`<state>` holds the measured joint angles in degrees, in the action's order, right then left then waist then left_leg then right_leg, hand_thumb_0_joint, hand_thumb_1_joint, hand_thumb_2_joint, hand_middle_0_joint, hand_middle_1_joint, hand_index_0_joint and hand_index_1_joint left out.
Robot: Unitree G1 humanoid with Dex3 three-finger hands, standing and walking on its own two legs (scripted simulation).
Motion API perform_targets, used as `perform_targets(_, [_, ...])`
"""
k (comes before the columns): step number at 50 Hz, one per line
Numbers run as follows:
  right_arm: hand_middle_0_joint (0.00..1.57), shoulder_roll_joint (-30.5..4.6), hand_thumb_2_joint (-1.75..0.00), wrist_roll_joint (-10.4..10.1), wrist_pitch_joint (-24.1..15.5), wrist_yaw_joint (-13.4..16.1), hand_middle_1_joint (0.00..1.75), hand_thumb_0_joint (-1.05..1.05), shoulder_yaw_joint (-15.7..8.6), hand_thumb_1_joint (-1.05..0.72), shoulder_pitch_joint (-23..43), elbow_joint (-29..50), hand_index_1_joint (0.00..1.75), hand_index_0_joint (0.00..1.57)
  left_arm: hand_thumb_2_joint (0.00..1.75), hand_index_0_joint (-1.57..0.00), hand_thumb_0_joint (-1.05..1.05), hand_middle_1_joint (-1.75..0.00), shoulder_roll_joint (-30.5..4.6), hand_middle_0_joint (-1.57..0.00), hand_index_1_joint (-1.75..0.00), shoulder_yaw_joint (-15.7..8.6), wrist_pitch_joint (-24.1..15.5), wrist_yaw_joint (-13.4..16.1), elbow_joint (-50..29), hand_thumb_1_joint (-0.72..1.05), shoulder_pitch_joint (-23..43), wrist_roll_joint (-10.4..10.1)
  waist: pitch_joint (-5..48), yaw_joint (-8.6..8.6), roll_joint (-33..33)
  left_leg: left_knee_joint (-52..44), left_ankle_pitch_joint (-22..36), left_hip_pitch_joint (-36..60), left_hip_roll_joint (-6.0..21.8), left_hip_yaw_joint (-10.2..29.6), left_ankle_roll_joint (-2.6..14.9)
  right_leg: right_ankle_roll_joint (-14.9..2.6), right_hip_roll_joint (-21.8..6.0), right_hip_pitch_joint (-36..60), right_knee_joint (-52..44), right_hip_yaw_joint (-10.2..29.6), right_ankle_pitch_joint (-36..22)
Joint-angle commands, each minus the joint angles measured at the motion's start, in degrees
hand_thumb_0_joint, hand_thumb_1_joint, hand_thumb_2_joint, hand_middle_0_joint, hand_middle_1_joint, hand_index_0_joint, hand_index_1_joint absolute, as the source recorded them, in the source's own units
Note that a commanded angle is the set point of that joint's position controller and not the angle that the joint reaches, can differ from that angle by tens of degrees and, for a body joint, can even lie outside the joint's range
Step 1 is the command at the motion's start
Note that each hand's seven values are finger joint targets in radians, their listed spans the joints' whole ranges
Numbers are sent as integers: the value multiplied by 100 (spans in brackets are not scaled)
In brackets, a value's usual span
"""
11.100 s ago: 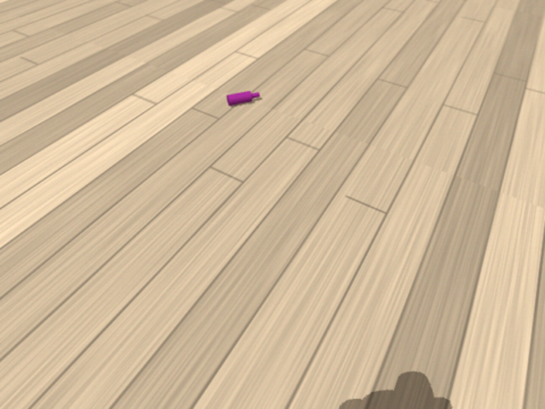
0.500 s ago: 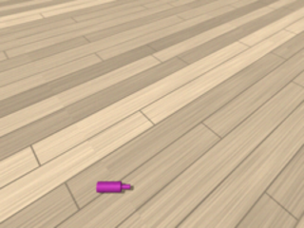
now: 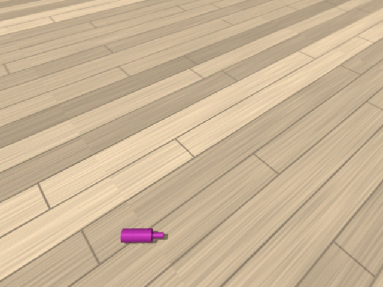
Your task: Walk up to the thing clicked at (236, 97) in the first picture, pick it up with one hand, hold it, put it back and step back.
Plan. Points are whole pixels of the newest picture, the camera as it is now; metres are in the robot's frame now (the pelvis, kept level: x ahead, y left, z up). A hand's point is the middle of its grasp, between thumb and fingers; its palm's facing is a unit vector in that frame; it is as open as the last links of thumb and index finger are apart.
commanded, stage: stand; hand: left
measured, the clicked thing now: (143, 235) +0.51 +0.24 -0.75
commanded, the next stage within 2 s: walk up in 0.26 s
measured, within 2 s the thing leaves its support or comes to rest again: neither
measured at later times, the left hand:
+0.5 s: hand out of the picture +0.05 +0.30 -0.16, palm faces +0.02 -0.93 -0.36, open 7.4 cm
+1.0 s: hand (66, 281) +0.19 +0.30 -0.17, palm faces -0.05 -0.93 -0.38, open 7.4 cm
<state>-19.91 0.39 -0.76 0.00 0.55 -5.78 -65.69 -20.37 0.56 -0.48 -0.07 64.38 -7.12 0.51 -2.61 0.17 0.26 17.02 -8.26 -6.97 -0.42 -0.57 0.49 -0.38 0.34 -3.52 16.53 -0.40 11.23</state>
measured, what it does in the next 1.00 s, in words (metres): walks ahead: left foot, then right foot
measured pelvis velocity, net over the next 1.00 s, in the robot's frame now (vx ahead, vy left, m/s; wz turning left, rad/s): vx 0.11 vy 0.04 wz -0.03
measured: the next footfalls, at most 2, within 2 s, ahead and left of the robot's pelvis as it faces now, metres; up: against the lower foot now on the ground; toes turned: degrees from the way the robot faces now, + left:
left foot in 0.52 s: +0.15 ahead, +0.16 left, +0.00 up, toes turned -1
right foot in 0.94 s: +0.17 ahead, -0.10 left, +0.00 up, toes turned -3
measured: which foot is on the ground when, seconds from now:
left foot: down 0.00-0.32, up 0.34-0.50, down 0.52-1.00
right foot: down 0.00-0.56, up 0.58-0.92, down 0.94-1.00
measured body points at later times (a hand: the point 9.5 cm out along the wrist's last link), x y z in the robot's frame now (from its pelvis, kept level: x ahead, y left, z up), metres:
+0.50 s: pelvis +0.04 +0.03 -0.01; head +0.05 +0.04 +0.44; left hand +0.05 +0.35 -0.14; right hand +0.11 -0.30 -0.13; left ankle +0.10 +0.15 -0.74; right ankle -0.02 -0.11 -0.75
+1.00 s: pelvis +0.11 +0.04 -0.02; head +0.14 +0.03 +0.42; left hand +0.19 +0.35 -0.15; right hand +0.20 -0.28 -0.14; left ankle +0.12 +0.16 -0.75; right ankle +0.13 -0.10 -0.75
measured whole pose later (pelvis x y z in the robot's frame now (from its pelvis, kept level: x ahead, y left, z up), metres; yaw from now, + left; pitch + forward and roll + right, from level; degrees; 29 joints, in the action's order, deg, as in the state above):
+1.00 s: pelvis +0.11 +0.04 -0.02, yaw -2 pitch -3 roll +0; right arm -21.3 -0.6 0.4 0.7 -1.7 -8.9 -52.2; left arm -22.2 -2.6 1.7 -1.1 55.2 -9.9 1.1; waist -7.4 -0.2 -0.6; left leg 38.7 -22.5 -15.5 2.4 -2.0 0.1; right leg 0.3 -0.9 -15.6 35.1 -0.2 15.9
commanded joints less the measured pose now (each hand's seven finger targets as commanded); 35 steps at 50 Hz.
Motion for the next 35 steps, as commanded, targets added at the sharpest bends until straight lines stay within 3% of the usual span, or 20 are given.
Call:
perform_targets(1, [20, -1273, -90, 6, -127, 63, 30, 0, -246, -90, 219, 333, 30, 20, 90, -20, 0, -30, -1236, -20, -30, -251, -153, 77, -341, 90, 205, -4, 517, 15, -71, -105, 978, 362, 817, 678, 95, -101, -830, -83, -263, 637, -935])
perform_targets(12, [20, -1270, -90, -2, -117, 67, 30, 0, -240, -90, 201, 342, 30, 20, 90, -20, 0, -30, -1215, -20, -30, -245, -139, 79, -338, 90, 178, -1, 415, 2, -43, -120, 951, 363, 817, 677, 96, -111, -815, -138, -271, 616, -888])
perform_targets(13, [20, -1554, -90, 96, -116, -58, 30, 0, -485, -90, -118, 589, 30, 20, 90, -20, 0, -30, -1560, -20, -30, -531, -193, -11, -485, 90, -245, 36, 774, -84, -7, 398, -1460, 277, 411, 467, 402, -330, -481, 116, -1, 577, 1383])
perform_targets(14, [20, -1573, -90, 157, -98, -107, 30, 0, -540, -90, -60, 654, 30, 20, 90, -20, 0, -30, -1610, -20, -30, -595, -196, -32, -411, 90, -515, 99, 384, -196, 9, 573, -2532, -486, 413, 543, 443, -518, -697, 44, -77, 972, 2429])
perform_targets(15, [20, -1480, -90, 168, -76, -139, 30, 0, -547, -90, 82, 794, 30, 20, 90, -20, 0, -30, -1709, -20, -30, -672, -204, -48, -447, 90, -648, 131, -111, -316, 221, 891, -2762, -1432, 281, 451, 377, -706, -948, 143, -279, 1455, 3097])
perform_targets(16, [20, -1294, -90, 183, -59, -179, 30, 0, -530, -90, 317, 979, 30, 20, 90, -20, 0, -30, -1822, -20, -30, -753, -218, -47, -529, 90, -782, 157, -583, -463, 696, 1821, -2090, -2190, 60, 33, 226, -1025, -1505, 219, -820, 2129, 3465])
perform_targets(17, [20, -1284, -90, 238, -52, -210, 30, 0, -555, -90, 454, 1115, 30, 20, 90, -20, 0, -30, -1884, -20, -30, -814, -257, -36, -645, 90, -784, 182, -965, -515, 769, 2593, -1828, -2843, 305, 252, 122, -1333, -2049, 255, -1148, 2678, 3134])
perform_targets(18, [20, -1338, -90, 222, -84, -221, 30, 0, -574, -90, 291, 1141, 30, 20, 90, -20, 0, -30, -1827, -20, -30, -823, -306, -25, -774, 90, -729, 175, -991, -449, 547, 2757, -1649, -3016, 463, 431, 72, -1484, -2114, 432, -1045, 2632, 2273])
perform_targets(20, [20, -1342, -90, 204, -136, -257, 30, 0, -609, -90, 84, 1237, 30, 20, 90, -20, 0, -30, -1739, -20, -30, -826, -340, -31, -916, 90, -721, 125, -572, -349, 429, 2603, -1677, -2794, 527, 449, 29, -1365, -1829, 706, -863, 2054, 1291])
perform_targets(22, [20, -1277, -90, 183, -204, -301, 30, 0, -634, -90, -64, 1323, 30, 20, 90, -20, 0, -30, -1755, -20, -30, -830, -338, -92, -1153, 90, -485, 143, -409, -232, 803, 2005, -1654, -2025, 538, 318, 9, -1218, -1592, 388, -563, 1428, 392])
perform_targets(24, [20, -1150, -90, 183, -236, -275, 30, 0, -661, -90, -305, 1323, 30, 20, 90, -20, 0, -30, -1640, -20, -30, -747, -268, -113, -1295, 90, -404, 118, -270, -72, 789, 1346, -863, -1049, 274, -53, -11, -931, -1221, -166, 91, 657, -1019])
perform_targets(25, [20, -1083, -90, 175, -251, -232, 30, 0, -689, -90, -629, 1217, 30, 20, 90, -20, 0, -30, -1564, -20, -30, -705, -197, -107, -1331, 90, -271, 69, -178, 120, 713, 846, -117, -347, 105, -302, -43, -756, -963, -597, 701, 248, -1411])
perform_targets(26, [20, -1220, -90, 174, -265, -150, 30, 0, -785, -90, -1184, 1072, 30, 20, 90, -20, 0, -30, -1343, -20, -30, -620, -157, -115, -1418, 90, -329, 34, 170, 314, 298, 682, 411, 652, 18, -280, 0, -522, -654, -1053, 1611, 10, -1410])
perform_targets(27, [20, -1649, -90, 201, -286, -67, 30, 0, -925, -90, -1612, 1042, 30, 20, 90, -20, 0, -30, -961, -20, -30, -494, -110, -113, -1457, 90, -641, -11, 444, 443, -930, 176, 102, 1235, 790, 700, 192, -263, -134, -1737, 2783, -237, -60])
perform_targets(28, [20, -2242, -90, 229, -308, -28, 30, 0, -1019, -90, -1692, 1178, 30, 20, 90, -20, 0, -30, -956, -20, -30, -508, -51, -56, -1454, 90, -858, -36, 586, 424, -1623, -494, -1059, 1083, 2129, 3022, 810, -188, 462, -2361, 3708, 190, 2188])
perform_targets(29, [20, -2293, -90, 87, -309, -35, 30, 0, -1032, -90, -1293, 1355, 30, 20, 90, -20, 0, -30, -1496, -20, -30, -629, 37, 2, -1296, 90, -981, -5, 380, 285, -910, -481, -1432, 196, 2383, 3166, 1263, -246, 67, -1963, 4308, 813, 2407])
perform_targets(30, [20, -2014, -90, 68, -294, -16, 30, 0, -947, -90, -974, 1477, 30, 20, 90, -20, 0, -30, -1541, -20, -30, -597, 52, 0, -1245, 90, -1062, -39, 102, 88, -572, -363, -1044, 134, 2187, 2639, 1264, -283, -24, -2168, 4678, 812, 2130])
perform_targets(31, [20, -1830, -90, 67, -307, 16, 30, 0, -854, -90, -824, 1594, 30, 20, 90, -20, 0, -30, -1422, -20, -30, -590, 65, -2, -1193, 90, -1208, -43, 29, -37, -568, -224, -603, 29, 1985, 2129, 1085, -288, -150, -2158, 4584, 957, 1892])
perform_targets(33, [20, -1641, -90, 72, -345, 59, 30, 0, -784, -90, -750, 1662, 30, 20, 90, -20, 0, -30, -1443, -20, -30, -587, 86, -34, -1077, 90, -1296, -47, -97, -35, -717, -282, -103, -374, 1723, 1414, 920, -200, -230, -1924, 4198, 906, 1460])
perform_targets(35, [20, -1600, -90, 93, -357, 81, 30, 0, -743, -90, -721, 1704, 30, 20, 90, -20, 0, -30, -1326, -20, -30, -580, 140, -78, -1045, 90, -1297, -14, -23, -23, -762, -201, 326, -337, 1597, 1083, 917, -51, -177, -1751, 3676, 816, 1308])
